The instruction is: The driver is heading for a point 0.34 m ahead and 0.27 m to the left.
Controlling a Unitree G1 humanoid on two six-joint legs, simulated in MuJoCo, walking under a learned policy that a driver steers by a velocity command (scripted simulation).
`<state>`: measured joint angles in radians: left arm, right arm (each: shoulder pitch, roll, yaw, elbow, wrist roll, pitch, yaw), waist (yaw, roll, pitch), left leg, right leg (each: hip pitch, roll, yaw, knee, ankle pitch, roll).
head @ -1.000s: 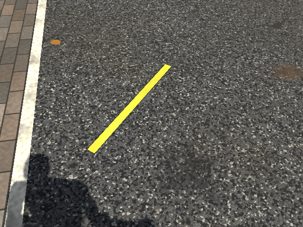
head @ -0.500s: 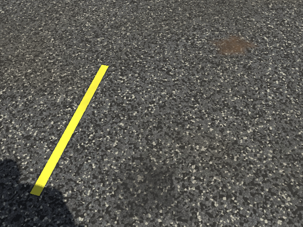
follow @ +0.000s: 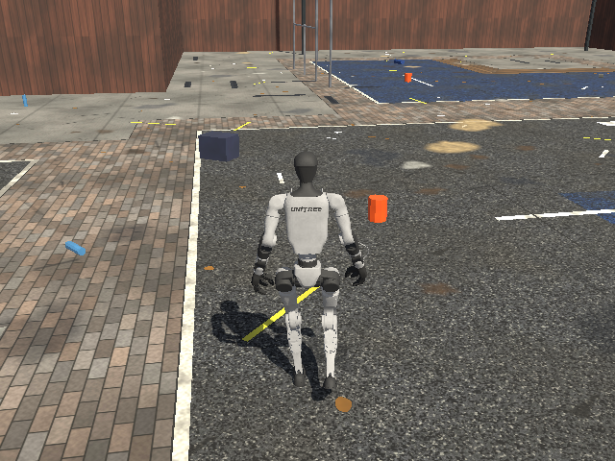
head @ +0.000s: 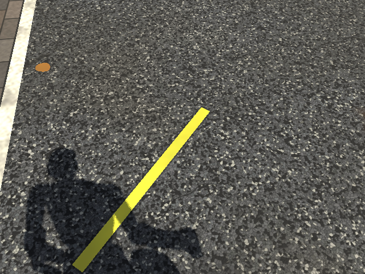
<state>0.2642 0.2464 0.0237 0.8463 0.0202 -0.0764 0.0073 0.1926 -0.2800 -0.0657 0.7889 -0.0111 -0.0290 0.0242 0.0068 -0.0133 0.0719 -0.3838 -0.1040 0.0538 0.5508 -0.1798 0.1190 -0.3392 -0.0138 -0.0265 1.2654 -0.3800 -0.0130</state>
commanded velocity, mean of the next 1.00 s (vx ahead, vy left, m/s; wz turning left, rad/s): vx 0.09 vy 0.00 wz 0.58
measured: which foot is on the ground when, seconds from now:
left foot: down 0.00-0.44, up 0.46-0.86, down 0.88-1.00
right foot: up 0.00-0.40, down 0.42-0.88, up 0.90-1.00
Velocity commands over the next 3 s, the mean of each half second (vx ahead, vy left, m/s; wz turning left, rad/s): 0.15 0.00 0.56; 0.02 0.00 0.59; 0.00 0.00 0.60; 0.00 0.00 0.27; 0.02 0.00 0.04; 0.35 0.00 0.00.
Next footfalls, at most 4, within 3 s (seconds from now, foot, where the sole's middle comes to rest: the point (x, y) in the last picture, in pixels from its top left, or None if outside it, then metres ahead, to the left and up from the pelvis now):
0.42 right None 0.29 -0.10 -0.76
0.88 left None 0.14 0.07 -0.76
1.42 right None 0.27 -0.06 -0.76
1.82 left None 0.08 0.04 -0.76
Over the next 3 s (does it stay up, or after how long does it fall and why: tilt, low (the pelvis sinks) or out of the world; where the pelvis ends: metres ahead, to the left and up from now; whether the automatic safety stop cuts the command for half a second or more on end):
stays up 0.22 0.10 0.01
